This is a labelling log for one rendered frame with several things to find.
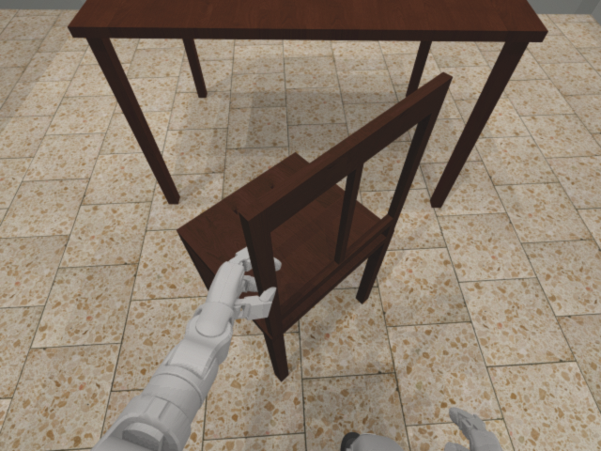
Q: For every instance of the left robot hand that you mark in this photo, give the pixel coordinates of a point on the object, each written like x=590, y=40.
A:
x=230, y=281

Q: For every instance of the robot left forearm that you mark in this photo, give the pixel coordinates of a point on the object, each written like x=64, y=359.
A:
x=160, y=418

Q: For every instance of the table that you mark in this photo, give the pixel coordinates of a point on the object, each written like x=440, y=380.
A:
x=511, y=21

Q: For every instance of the right robot hand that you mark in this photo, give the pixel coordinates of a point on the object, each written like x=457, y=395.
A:
x=474, y=430

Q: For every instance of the right robot foot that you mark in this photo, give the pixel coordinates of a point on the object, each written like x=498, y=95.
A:
x=348, y=440

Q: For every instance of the chair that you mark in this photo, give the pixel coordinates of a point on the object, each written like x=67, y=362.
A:
x=297, y=213

